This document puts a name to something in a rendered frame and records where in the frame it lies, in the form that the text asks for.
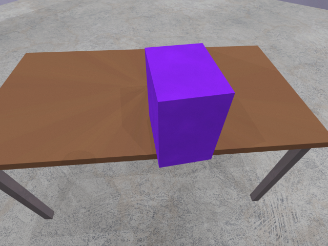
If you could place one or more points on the carton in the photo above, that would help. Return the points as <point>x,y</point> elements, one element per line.
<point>189,99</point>

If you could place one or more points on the table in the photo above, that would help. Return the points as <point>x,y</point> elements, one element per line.
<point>84,107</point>

